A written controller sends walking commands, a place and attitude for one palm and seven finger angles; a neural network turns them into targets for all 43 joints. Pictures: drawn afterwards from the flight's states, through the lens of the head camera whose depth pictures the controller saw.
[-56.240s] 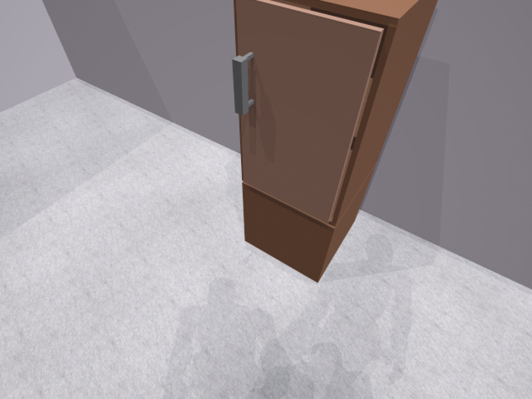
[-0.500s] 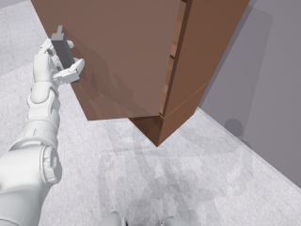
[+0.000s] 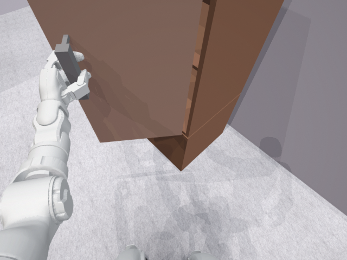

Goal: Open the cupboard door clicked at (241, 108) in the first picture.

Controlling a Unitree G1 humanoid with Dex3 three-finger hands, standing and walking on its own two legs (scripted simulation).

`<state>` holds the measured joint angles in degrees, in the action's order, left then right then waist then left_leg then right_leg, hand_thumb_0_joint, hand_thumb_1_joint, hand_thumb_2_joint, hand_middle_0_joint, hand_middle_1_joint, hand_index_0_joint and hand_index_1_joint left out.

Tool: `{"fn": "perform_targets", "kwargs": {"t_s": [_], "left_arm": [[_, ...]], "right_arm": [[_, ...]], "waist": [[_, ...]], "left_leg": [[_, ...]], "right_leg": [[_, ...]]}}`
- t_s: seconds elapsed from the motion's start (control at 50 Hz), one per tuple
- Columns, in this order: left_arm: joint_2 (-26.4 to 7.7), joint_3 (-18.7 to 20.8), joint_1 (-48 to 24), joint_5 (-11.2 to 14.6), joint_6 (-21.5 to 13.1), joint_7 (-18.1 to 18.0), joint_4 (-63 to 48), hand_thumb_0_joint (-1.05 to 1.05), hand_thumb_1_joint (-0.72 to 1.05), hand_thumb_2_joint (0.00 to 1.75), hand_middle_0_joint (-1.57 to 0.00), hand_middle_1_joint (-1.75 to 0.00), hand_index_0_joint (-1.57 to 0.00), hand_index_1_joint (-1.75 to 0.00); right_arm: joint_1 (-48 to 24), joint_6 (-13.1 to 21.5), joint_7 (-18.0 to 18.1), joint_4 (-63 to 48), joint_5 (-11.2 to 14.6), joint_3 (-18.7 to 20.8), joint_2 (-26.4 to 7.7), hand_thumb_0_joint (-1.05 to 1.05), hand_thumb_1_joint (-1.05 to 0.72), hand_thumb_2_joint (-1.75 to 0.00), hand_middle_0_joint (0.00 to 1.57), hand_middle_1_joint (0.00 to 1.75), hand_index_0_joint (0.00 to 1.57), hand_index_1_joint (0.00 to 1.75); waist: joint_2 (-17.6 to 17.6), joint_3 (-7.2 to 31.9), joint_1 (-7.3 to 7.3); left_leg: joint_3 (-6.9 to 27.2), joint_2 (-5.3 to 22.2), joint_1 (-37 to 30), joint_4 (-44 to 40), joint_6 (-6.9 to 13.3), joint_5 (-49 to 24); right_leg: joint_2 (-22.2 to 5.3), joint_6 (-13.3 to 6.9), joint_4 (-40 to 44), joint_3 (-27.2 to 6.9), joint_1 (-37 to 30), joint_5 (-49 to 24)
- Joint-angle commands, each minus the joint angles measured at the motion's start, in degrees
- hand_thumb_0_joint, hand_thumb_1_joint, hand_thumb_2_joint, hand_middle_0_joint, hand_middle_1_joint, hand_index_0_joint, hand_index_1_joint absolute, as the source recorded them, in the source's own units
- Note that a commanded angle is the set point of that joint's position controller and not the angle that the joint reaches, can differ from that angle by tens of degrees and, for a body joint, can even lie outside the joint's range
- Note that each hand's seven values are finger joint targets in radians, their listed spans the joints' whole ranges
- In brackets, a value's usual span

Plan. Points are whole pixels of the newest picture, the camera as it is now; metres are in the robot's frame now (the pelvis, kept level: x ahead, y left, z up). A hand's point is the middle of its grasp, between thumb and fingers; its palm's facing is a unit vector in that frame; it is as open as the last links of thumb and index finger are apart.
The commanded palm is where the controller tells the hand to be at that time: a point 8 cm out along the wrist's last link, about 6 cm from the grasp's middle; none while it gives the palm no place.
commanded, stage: pull the door open along its arc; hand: left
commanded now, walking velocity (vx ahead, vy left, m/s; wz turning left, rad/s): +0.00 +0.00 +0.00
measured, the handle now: (75, 68) +0.55 +0.20 +0.11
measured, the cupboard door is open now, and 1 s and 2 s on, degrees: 54 76 97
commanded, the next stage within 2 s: open thumb and fingers to let go in 1.42 s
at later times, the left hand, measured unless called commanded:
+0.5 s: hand (97, 111) +0.41 +0.13 +0.11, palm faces +0.41 -0.91 +0.08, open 6.5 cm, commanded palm +0.37 +0.17 +0.10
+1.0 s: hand (106, 118) +0.40 +0.11 +0.11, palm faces +0.50 -0.87 +0.01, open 6.1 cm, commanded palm +0.32 +0.13 +0.10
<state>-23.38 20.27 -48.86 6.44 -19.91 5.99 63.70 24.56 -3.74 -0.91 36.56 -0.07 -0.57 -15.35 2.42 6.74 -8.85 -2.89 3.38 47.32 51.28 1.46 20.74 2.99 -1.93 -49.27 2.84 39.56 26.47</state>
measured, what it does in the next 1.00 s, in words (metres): stands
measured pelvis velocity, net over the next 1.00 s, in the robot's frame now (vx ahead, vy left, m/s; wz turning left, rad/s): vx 0.00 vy -0.03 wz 0.04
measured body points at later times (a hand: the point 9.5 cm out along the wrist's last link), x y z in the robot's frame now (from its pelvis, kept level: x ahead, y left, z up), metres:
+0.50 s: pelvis +0.01 -0.01 +0.01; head +0.05 -0.01 +0.45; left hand +0.39 +0.18 +0.11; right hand +0.17 -0.24 -0.10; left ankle +0.03 +0.10 -0.69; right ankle -0.03 -0.10 -0.69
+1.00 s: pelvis +0.00 -0.03 +0.01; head +0.03 -0.04 +0.46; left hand +0.37 +0.16 +0.11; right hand +0.06 -0.28 -0.12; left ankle +0.03 +0.10 -0.69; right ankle -0.03 -0.10 -0.69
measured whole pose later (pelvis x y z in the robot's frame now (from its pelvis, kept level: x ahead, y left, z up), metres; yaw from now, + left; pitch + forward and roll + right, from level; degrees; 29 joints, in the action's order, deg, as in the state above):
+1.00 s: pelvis +0.00 -0.03 +0.01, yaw +2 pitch +10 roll +0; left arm -0.2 6.3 -22.1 1.6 -12.1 -30.9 30.6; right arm 21.4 -3.2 -1.8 39.0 -2.9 2.5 -14.3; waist 2.8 7.6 -3.4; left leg -1.7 2.0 35.8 44.5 -0.6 18.3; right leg 2.2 -3.7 -45.4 4.0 28.9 26.3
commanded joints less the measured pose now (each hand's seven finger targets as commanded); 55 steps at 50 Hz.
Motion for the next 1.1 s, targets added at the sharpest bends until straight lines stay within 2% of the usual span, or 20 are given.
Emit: {"fn": "perform_targets", "kwargs": {"t_s": [0.0, 0.1, 0.16, 0.2, 0.24, 0.26, 0.28, 0.3, 0.34, 0.4, 0.44, 0.5, 0.54, 0.58, 0.68, 0.72, 0.82, 0.84, 0.9, 1.08], "left_arm": [[-9.72, -0.14, -14.90, 1.88, -3.84, 1.46, -16.23, 0.00, 0.90, 0.90, -0.40, -1.35, -0.40, -1.35], [-4.19, -2.89, -2.03, 4.18, -2.67, 1.66, -27.59, 0.00, 0.90, 0.90, -0.40, -1.35, -0.40, -1.35], [0.02, -5.36, 7.91, 5.36, -1.96, 0.96, -36.85, 0.00, 0.90, 0.90, -0.40, -1.35, -0.40, -1.35], [3.51, -8.04, 15.73, 6.04, -1.02, 0.64, -43.26, 0.00, 0.90, 0.90, -0.40, -1.35, -0.40, -1.35], [2.20, -8.41, 13.63, 5.38, -0.23, -0.54, -45.83, 0.00, 0.90, 0.90, -0.40, -1.35, -0.40, -1.35], [3.62, 0.70, 9.85, 9.15, 1.00, -9.52, -47.54, 0.00, 0.90, 0.90, -0.40, -1.35, -0.40, -1.35], [9.06, -5.70, 10.75, 6.66, 2.20, -13.83, -46.44, 0.00, 0.90, 0.90, -0.40, -1.35, -0.40, -1.35], [10.08, -5.92, 9.96, 5.59, 2.68, -16.79, -46.60, 0.00, 0.90, 0.90, -0.40, -1.35, -0.40, -1.35], [8.76, -5.17, 6.24, 2.37, 3.05, -22.18, -46.21, 0.00, 0.90, 0.90, -0.40, -1.35, -0.40, -1.35], [14.13, -9.37, 2.39, -3.41, 3.98, -29.86, -45.14, 0.00, 0.90, 0.90, -0.40, -1.35, -0.40, -1.35], [14.93, -10.38, 1.86, -7.60, 5.23, -34.82, -43.18, 0.00, 0.90, 0.90, -0.40, -1.35, -0.40, -1.35], [18.69, -12.94, -2.03, -9.50, 7.39, -39.94, -42.21, 0.00, 0.90, 0.90, -0.40, -1.35, -0.40, -1.35], [18.16, -13.20, -3.55, -10.15, 7.79, -40.59, -40.90, 0.00, 0.90, 0.90, -0.40, -1.35, -0.40, -1.35], [19.00, -14.32, -5.69, -9.58, 7.64, -40.07, -40.30, 0.00, 0.90, 0.90, -0.40, -1.35, -0.40, -1.35], [17.04, -13.24, -9.08, -9.02, 5.15, -37.93, -38.52, 0.00, 0.90, 0.90, -0.40, -1.35, -0.40, -1.35], [17.35, -13.05, -6.47, -8.38, 4.07, -37.07, -38.08, 0.00, 0.90, 0.90, -0.40, -1.35, -0.40, -1.35], [19.05, -14.28, 1.36, -7.20, 2.89, -35.93, -39.96, 0.00, 0.90, 0.90, -0.40, -1.35, -0.40, -1.35], [18.89, -13.95, 3.31, -7.02, 2.89, -35.89, -40.22, 0.00, 0.90, 0.90, -0.40, -1.35, -0.40, -1.35], [21.74, -16.72, 7.79, -6.39, 2.82, -35.90, -45.37, 0.00, 0.90, 0.90, -0.40, -1.35, -0.40, -1.35], [31.52, -28.42, 31.28, -7.31, 6.79, -37.73, -63.52, 0.00, 0.90, 0.90, -0.40, -1.35, -0.40, -1.35]], "right_arm": [[4.80, 0.85, 0.48, -5.94, 0.70, 3.81, -9.16, 0.00, -0.90, -0.90, 0.20, 0.30, 0.20, 0.30], [2.13, 1.23, -0.12, -8.44, 1.47, 4.19, -8.31, 0.00, -0.90, -0.90, 0.20, 0.30, 0.20, 0.30], [0.10, 2.12, -0.66, -9.84, 1.99, 4.36, -7.63, 0.00, -0.90, -0.90, 0.20, 0.30, 0.20, 0.30], [-1.73, 2.84, -1.13, -11.09, 2.18, 4.25, -6.94, 0.00, -0.90, -0.90, 0.20, 0.30, 0.20, 0.30], [-2.49, 2.87, -0.65, -10.59, 2.21, 4.20, -7.33, 0.00, -0.90, -0.90, 0.20, 0.30, 0.20, 0.30], [-5.14, 3.35, -0.42, -10.32, 1.89, 3.90, -5.36, 0.00, -0.90, -0.90, 0.20, 0.30, 0.20, 0.30], [-5.61, 3.79, -0.60, -9.91, 1.35, 3.49, -5.29, 0.00, -0.90, -0.90, 0.20, 0.30, 0.20, 0.30], [-5.62, 4.06, -0.77, -9.35, 1.13, 3.58, -5.52, 0.00, -0.90, -0.90, 0.20, 0.30, 0.20, 0.30], [-5.76, 3.97, -0.69, -7.90, 0.00, 3.58, -5.71, 0.00, -0.90, -0.90, 0.20, 0.30, 0.20, 0.30], [-7.69, 3.59, -1.02, -7.15, -1.61, 3.46, -4.43, 0.00, -0.90, -0.90, 0.20, 0.30, 0.20, 0.30], [-8.11, 3.06, -1.18, -6.78, -2.65, 3.47, -4.22, 0.00, -0.90, -0.90, 0.20, 0.30, 0.20, 0.30], [-9.57, 2.18, -1.13, -6.66, -3.14, 3.61, -3.87, 0.00, -0.90, -0.90, 0.20, 0.30, 0.20, 0.30], [-9.09, 1.65, -0.59, -6.38, -3.41, 3.88, -4.08, 0.00, -0.90, -0.90, 0.20, 0.30, 0.20, 0.30], [-9.52, 1.43, -0.10, -6.25, -3.31, 3.85, -3.84, 0.00, -0.90, -0.90, 0.20, 0.30, 0.20, 0.30], [-8.62, 1.73, 0.75, -5.02, -3.22, 3.73, -3.49, 0.00, -0.90, -0.90, 0.20, 0.30, 0.20, 0.30], [-8.51, 2.06, 0.71, -4.96, -3.12, 3.74, -3.35, 0.00, -0.90, -0.90, 0.20, 0.30, 0.20, 0.30], [-7.79, 2.78, 0.10, -5.44, -2.79, 4.08, -3.59, 0.00, -0.90, -0.90, 0.20, 0.30, 0.20, 0.30], [-7.46, 2.93, -0.05, -5.64, -2.80, 4.19, -3.80, 0.00, -0.90, -0.90, 0.20, 0.30, 0.20, 0.30], [-7.68, 3.26, -0.48, -6.24, -2.54, 4.61, -3.75, 0.00, -0.90, -0.90, 0.20, 0.30, 0.20, 0.30], [-12.70, 3.94, -1.76, -10.68, -2.18, 4.44, -2.91, 0.00, -0.90, -0.90, 0.20, 0.30, 0.20, 0.30]], "waist": [[1.09, 24.40, 3.14], [-0.74, 24.91, 5.29], [0.29, 24.24, 6.83], [0.22, 22.16, 7.78], [-0.84, 18.33, 6.29], [-2.79, 17.15, 10.73], [-2.68, 13.77, 7.82], [-3.63, 12.68, 7.05], [-3.54, 12.52, 6.47], [-1.31, 16.21, 6.25], [-2.15, 17.79, 6.29], [-2.32, 19.50, 5.19], [-5.80, 19.75, 4.07], [-5.99, 19.60, 3.59], [-4.93, 18.79, 3.41], [-3.48, 18.75, 4.16], [-3.95, 19.08, 5.71], [-5.85, 18.88, 5.92], [-5.38, 19.21, 6.52], [-6.26, 13.45, 8.46]], "left_leg": [[3.84, -2.75, -25.14, -3.64, 1.13, -20.29], [2.76, -3.20, -27.00, -4.69, 1.36, -24.67], [2.30, -3.09, -30.08, -5.26, 1.29, -29.40], [2.04, -3.04, -30.63, -6.08, 1.17, -30.24], [2.10, -3.06, -29.63, -6.36, 1.37, -27.51], [1.65, -3.34, -26.22, -6.98, 0.70, -25.27], [1.99, -3.42, -25.85, -7.60, 0.33, -22.40], [2.70, -3.06, -26.09, -7.49, 0.11, -21.64], [2.98, -3.06, -25.66, -6.49, 0.14, -21.47], [3.38, -3.16, -26.31, -5.57, -0.03, -20.70], [3.83, -3.19, -25.85, -5.07, 0.09, -20.02], [3.90, -3.33, -25.06, -4.89, -0.09, -17.46], [3.91, -3.28, -24.38, -4.81, 0.22, -16.30], [3.61, -3.57, -23.44, -5.06, 0.25, -15.17], [3.46, -3.84, -21.97, -5.46, 0.43, -13.44], [3.19, -3.99, -22.05, -5.61, 0.38, -13.20], [2.83, -4.21, -22.21, -6.90, 0.32, -13.76], [2.87, -4.13, -22.43, -7.26, 0.43, -14.06], [2.39, -4.13, -23.85, -8.03, 0.30, -15.49], [1.85, -3.35, -28.11, -10.69, 0.17, -17.47]], "right_leg": [[1.41, 1.21, 6.87, -1.82, -6.26, -27.18], [1.15, 1.42, 7.27, -1.80, -11.54, -35.23], [0.94, 1.39, 7.39, -1.44, -12.99, -39.00], [0.66, 1.50, 7.85, -1.10, -14.11, -39.75], [0.66, 1.63, 8.47, -1.22, -13.23, -37.87], [0.66, 1.70, 9.33, -0.46, -14.05, -35.23], [0.67, 1.77, 9.22, -0.14, -12.66, -32.35], [0.64, 1.73, 9.19, 0.34, -10.60, -30.04], [0.26, 1.63, 8.36, -0.18, -9.39, -28.87], [-0.66, 1.41, 6.78, -0.35, -7.86, -26.67], [-0.70, 1.23, 6.39, -0.08, -7.19, -24.89], [-1.02, 1.20, 6.94, -0.23, -7.32, -22.63], [-0.95, 1.54, 7.91, -0.88, -8.05, -22.85], [-1.40, 1.77, 8.59, -1.60, -9.42, -23.91], [-2.00, 2.12, 9.59, -2.90, -10.89, -25.24], [-2.16, 2.21, 9.86, -3.22, -11.53, -26.22], [-2.34, 2.29, 10.60, -3.23, -14.50, -28.61], [-2.20, 2.44, 10.96, -3.06, -15.09, -29.13], [-2.37, 2.43, 11.18, -2.94, -16.98, -31.65], [-2.56, 1.81, 12.85, -1.33, -19.18, -30.89]]}}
